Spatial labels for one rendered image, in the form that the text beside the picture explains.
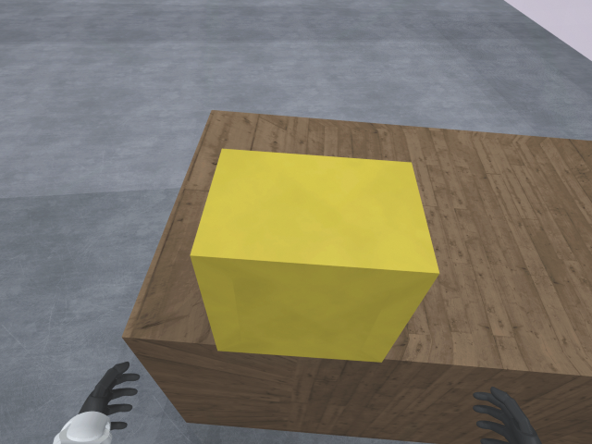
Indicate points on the pedestal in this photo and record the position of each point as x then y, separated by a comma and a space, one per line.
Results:
510, 220

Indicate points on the robot left hand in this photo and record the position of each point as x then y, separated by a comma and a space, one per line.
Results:
103, 393

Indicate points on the carton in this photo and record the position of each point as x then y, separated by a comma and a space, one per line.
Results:
312, 256

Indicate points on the robot right hand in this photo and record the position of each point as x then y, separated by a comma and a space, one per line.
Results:
516, 428

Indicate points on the left robot forearm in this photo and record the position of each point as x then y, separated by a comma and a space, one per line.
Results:
86, 428

